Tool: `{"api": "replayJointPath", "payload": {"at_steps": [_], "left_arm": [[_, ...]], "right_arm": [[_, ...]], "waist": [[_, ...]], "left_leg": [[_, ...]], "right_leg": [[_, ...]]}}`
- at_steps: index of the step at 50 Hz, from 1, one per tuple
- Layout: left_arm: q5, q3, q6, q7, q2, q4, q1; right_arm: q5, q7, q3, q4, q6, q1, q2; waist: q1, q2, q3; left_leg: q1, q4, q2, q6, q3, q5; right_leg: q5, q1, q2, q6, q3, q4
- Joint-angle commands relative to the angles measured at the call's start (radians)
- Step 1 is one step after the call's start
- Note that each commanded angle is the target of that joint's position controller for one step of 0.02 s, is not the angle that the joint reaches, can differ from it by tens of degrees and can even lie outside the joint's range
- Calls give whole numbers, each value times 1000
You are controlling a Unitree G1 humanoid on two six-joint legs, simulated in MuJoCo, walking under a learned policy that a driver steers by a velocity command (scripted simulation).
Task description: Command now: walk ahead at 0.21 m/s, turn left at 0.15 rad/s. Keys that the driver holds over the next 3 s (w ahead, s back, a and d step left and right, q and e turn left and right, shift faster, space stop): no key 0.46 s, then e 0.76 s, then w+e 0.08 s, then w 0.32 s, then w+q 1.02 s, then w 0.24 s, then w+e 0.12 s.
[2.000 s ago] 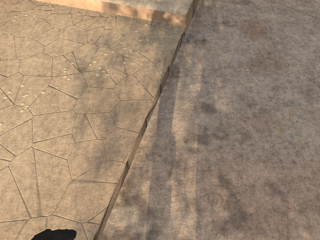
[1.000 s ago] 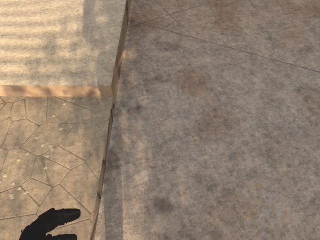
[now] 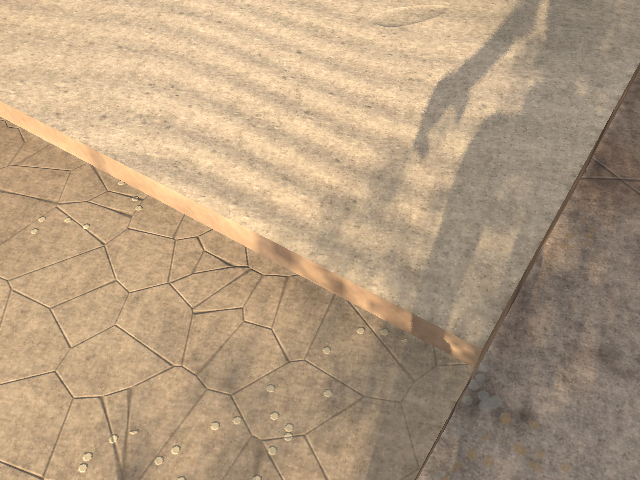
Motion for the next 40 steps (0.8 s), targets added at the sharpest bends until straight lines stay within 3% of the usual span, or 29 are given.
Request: {"api": "replayJointPath", "payload": {"at_steps": [1, 2, 3, 4, 7, 11, 14, 16, 18, 19, 20, 21, 22, 23, 24, 25, 26, 29, 31, 33, 34, 35, 37, 40], "left_arm": [[-32, 39, 21, 6, 124, -8, 160], [-24, 21, 25, 9, 79, -21, 83], [-21, 12, 23, 15, 67, -16, 61], [-18, 13, 20, 20, 76, -4, 66], [-14, 13, 0, 22, 83, 41, 122], [-16, 6, 3, 35, 71, 90, 161], [-13, 1, 17, 46, 68, 128, 190], [-10, 3, 36, 51, 75, 167, 227], [-5, 9, 62, 55, 78, 205, 265], [-80, 30, 72, 52, 120, 165, 141], [-94, 46, 67, 43, 146, 173, 164], [-72, 49, 57, 27, 123, 192, 208], [-44, 36, 41, 2, 45, 212, 258], [-36, 34, 45, -7, 30, 222, 224], [-29, 36, 51, -9, 42, 210, 134], [-28, 42, 54, -1, 62, 198, 65], [-35, 50, 65, 11, 82, 184, 36], [-44, 64, 97, 36, 98, 139, 16], [-49, 77, 121, 41, 105, 117, 21], [-63, 97, 140, 44, 126, 110, 37], [-64, 100, 145, 44, 122, 106, 52], [-60, 101, 147, 43, 116, 103, 52], [-54, 90, 138, 30, 85, 82, 14], [-64, 63, 123, -6, 50, 19, -83]], "right_arm": [[-29, -13, -20, 1, 19, 133, -88], [-35, -7, -18, -16, 24, 67, -78], [-36, 1, -16, -28, 34, 19, -70], [-36, 5, -15, -21, 44, 26, -60], [-28, 2, -9, 5, 59, 40, -34], [-35, -12, -1, -8, 79, -58, -20], [-26, -19, 13, -5, 84, -131, 2], [-12, -31, 22, 10, 79, -169, 21], [4, -45, 18, 62, 75, -120, 9], [20, -33, 13, 58, 73, -115, -3], [11, -32, -1, 84, 82, -96, -66], [7, -35, -3, 93, 101, -81, -77], [-12, -38, 1, 99, 117, -64, -84], [-21, -23, 15, 86, 108, -116, -9], [-24, -11, 16, 79, 91, -156, 0], [-32, -13, 5, 90, 81, -129, -29], [-29, -19, -6, 90, 70, -131, -69], [-17, -47, -23, 80, 53, -145, -107], [-23, -62, -29, 46, 48, -191, -123], [-29, -64, -26, 8, 34, -217, -123], [-14, -62, -28, 0, 27, -233, -127], [-6, -60, -28, -9, 23, -245, -124], [-5, -60, -32, -15, 30, -233, -129], [-5, -66, -42, -24, 50, -192, -163]], "waist": [[43, -74, -165], [29, -63, -104], [24, -85, -60], [17, -117, -63], [12, -103, -112], [34, -111, -115], [56, -108, -106], [81, -164, -89], [82, -190, -85], [29, -162, -86], [59, -90, -107], [78, 25, -137], [102, 211, -167], [81, 151, -120], [63, 103, -50], [28, 68, -43], [25, 64, -25], [38, 110, -18], [43, 155, 9], [50, 63, 54], [68, 21, 75], [73, 19, 78], [53, 43, 43], [2, 82, -29]], "left_leg": [[-282, 513, 27, -28, 17, -30], [-286, 492, 53, -28, 29, 17], [-283, 464, 73, -33, 38, 52], [-249, 486, 70, -38, 53, 82], [-238, 521, 55, -50, 63, 105], [-320, 386, 78, -62, 46, 33], [-288, 121, 94, -58, 81, -59], [-183, -175, 86, -47, 102, -123], [-77, -486, 80, -27, 123, 24], [36, -740, 171, -32, 62, 362], [190, -703, 193, -28, 54, 538], [329, -603, 228, -18, 41, 784], [363, -429, 294, 41, 40, 1081], [234, -427, 315, 92, 60, 952], [194, -445, 267, 72, 71, 842], [184, -457, 243, 49, 68, 782], [167, -447, 248, 39, 67, 818], [121, -433, 315, 70, 47, 897], [70, -470, 445, 173, -42, 896], [47, -491, 525, 270, -86, 953], [70, -485, 516, 258, -64, 923], [109, -472, 488, 232, -33, 904], [181, -424, 433, 193, 43, 967], [199, -380, 399, 166, 128, 1050]], "right_leg": [[481, 351, -370, -197, 432, -188], [377, 262, -318, -166, 354, -229], [394, 205, -278, -144, 278, -255], [438, 171, -255, -138, 236, -259], [588, 185, -243, -163, 173, -240], [523, 313, -257, -182, 203, -225], [419, 398, -232, -152, 211, -225], [432, 427, -224, -137, 221, -221], [526, 481, -220, -125, 251, -183], [412, 411, -207, -104, 287, -163], [419, 296, -194, -74, 244, -154], [278, 169, -143, -47, 191, -96], [-88, 82, -83, -6, 133, -101], [-101, 116, -74, 25, 109, -165], [6, 108, -62, 25, 106, -154], [82, 96, -46, 14, 97, -112], [124, 73, -35, 10, 84, -64], [-12, 25, -9, 24, 61, 61], [-313, -62, -1, 57, 47, 310], [-507, -197, -4, 115, 114, 642], [-477, -258, -19, 134, 164, 659], [-428, -298, -24, 151, 170, 637], [-332, -310, -26, 180, 111, 537], [-263, -202, -33, 171, 3, 349]]}}
Next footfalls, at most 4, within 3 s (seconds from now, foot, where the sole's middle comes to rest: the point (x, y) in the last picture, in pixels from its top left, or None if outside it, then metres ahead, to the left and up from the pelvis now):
0.42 left None -0.01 0.08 -0.77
0.92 right None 0.10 -0.17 -0.77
1.34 left None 0.17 0.08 -0.68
1.76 right None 0.15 -0.29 -0.76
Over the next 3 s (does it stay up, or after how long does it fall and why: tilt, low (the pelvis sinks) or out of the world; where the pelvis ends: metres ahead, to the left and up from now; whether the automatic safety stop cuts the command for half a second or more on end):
stays up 0.79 -0.19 0.04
